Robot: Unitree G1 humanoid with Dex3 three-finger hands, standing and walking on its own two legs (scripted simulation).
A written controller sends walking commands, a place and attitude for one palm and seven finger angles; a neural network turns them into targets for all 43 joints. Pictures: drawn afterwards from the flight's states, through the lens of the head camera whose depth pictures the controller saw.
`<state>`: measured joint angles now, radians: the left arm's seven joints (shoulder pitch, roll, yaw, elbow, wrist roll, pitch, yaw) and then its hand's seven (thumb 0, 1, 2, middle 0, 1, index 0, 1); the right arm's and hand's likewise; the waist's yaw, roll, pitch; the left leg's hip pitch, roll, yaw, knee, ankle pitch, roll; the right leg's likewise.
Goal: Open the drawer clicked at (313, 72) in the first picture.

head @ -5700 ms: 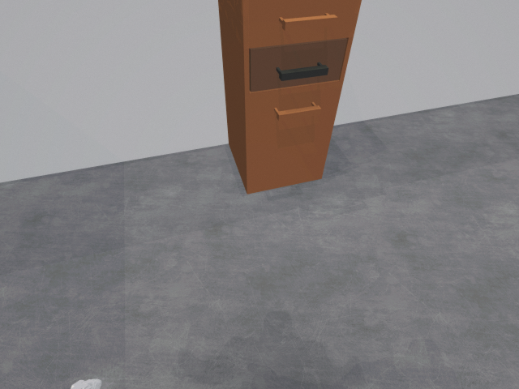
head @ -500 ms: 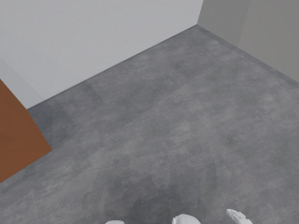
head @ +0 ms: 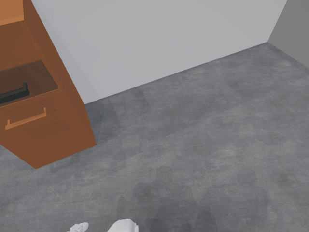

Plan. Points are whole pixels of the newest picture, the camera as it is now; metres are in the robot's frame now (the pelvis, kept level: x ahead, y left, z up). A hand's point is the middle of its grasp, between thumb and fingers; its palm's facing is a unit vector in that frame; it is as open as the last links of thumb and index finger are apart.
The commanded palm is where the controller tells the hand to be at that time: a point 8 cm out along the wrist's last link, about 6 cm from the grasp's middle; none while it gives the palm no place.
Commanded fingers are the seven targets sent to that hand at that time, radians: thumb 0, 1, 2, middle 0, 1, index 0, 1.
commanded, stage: turn to face it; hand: left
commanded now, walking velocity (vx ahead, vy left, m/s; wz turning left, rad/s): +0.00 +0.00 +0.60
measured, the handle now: (3, 94) +0.63 +0.68 -0.09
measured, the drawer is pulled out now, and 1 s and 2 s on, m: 0.00 0.00 0.00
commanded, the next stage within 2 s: take the last steps up to it in 0.62 s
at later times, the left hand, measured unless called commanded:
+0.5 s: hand out of the picture +0.04 +0.26 -0.16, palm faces +0.27 -0.93 -0.26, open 7.4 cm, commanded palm none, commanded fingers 0.00 0.90 0.90 -0.20 -0.30 -0.20 -0.30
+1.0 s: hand out of the picture -0.09 +0.17 -0.15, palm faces +0.49 -0.84 -0.24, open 7.4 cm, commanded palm none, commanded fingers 0.00 0.90 0.90 -0.20 -0.30 -0.20 -0.30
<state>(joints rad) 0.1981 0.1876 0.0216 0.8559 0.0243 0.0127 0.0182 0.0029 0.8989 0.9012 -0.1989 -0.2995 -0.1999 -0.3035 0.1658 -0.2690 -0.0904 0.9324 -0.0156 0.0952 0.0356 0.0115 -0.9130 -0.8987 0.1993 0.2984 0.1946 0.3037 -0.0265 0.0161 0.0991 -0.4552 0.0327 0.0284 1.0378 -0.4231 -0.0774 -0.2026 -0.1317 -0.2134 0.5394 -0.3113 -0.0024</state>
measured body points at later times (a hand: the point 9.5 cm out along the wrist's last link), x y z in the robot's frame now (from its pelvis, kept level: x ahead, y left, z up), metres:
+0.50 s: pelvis +0.00 +0.03 +0.00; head +0.02 +0.04 +0.45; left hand +0.02 +0.31 -0.14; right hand +0.14 -0.20 -0.14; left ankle +0.00 +0.13 -0.74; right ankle +0.03 -0.12 -0.69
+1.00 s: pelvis +0.00 +0.01 +0.01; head +0.02 -0.01 +0.46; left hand -0.12 +0.21 -0.13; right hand +0.15 -0.21 -0.15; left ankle -0.07 +0.15 -0.68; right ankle +0.03 -0.10 -0.74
